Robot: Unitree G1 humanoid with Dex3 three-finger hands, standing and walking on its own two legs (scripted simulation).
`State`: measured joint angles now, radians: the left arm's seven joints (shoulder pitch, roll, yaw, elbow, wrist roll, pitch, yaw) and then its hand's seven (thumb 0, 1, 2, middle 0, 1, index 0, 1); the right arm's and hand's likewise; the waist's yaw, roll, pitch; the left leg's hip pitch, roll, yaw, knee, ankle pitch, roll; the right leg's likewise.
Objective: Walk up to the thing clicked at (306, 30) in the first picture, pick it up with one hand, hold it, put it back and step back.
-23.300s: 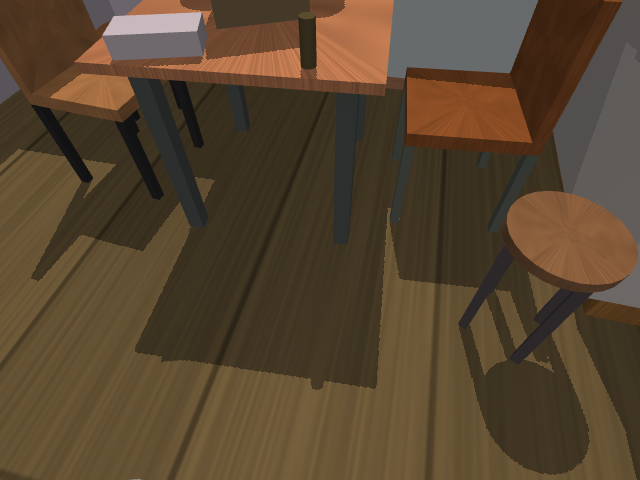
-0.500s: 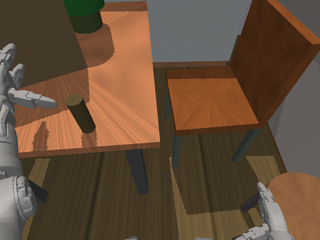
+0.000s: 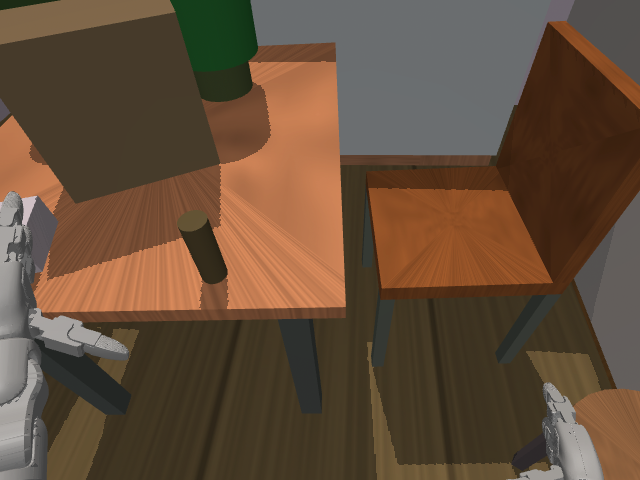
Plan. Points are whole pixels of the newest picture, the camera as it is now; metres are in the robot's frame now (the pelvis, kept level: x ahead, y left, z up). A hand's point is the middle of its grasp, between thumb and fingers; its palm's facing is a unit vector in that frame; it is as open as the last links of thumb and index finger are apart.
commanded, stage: sink last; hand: left
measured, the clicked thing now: (204, 249) +0.40 +0.21 +0.05
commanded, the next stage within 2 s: home in 0.62 s
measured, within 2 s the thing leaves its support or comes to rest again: neither
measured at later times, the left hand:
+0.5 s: hand (70, 409) +0.15 +0.25 +0.13, palm faces +0.42 -0.80 -0.42, open 17.4 cm
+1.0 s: hand (111, 418) +0.16 +0.25 +0.06, palm faces +0.35 -0.87 -0.34, open 17.7 cm
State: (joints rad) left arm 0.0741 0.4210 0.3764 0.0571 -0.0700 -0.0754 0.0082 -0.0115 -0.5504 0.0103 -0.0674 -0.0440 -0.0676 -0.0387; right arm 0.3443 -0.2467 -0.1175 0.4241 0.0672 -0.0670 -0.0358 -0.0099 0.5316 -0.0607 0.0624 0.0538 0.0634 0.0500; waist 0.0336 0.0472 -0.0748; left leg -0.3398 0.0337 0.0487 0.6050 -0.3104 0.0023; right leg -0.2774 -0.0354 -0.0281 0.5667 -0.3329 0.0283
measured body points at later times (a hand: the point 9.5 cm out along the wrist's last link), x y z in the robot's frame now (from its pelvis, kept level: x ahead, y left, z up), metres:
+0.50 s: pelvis -0.03 -0.03 +0.01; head -0.04 -0.05 +0.45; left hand +0.12 +0.29 +0.16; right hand +0.15 -0.28 -0.07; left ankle +0.00 +0.11 -0.73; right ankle -0.03 -0.14 -0.73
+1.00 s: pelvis -0.02 -0.02 +0.01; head -0.01 -0.02 +0.46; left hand +0.14 +0.29 +0.08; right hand +0.16 -0.23 -0.07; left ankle +0.00 +0.11 -0.73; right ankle -0.03 -0.14 -0.73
